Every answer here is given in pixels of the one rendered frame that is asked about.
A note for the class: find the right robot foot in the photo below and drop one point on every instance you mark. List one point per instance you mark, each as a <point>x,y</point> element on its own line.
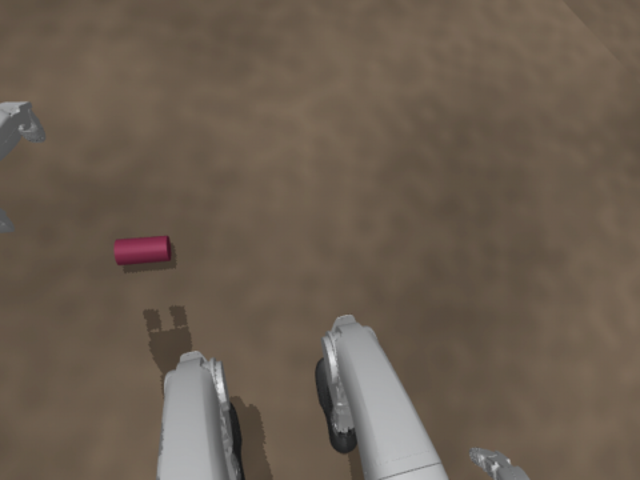
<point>341,442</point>

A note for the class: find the left robot foot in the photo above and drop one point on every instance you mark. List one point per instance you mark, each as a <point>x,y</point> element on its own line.
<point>237,442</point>

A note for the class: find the can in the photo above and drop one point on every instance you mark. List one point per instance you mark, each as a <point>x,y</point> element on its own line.
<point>142,250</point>

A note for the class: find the left robot hand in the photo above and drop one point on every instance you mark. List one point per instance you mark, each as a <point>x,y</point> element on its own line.
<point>16,119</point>

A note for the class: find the right robot hand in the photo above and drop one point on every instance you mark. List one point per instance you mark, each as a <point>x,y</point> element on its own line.
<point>497,465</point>

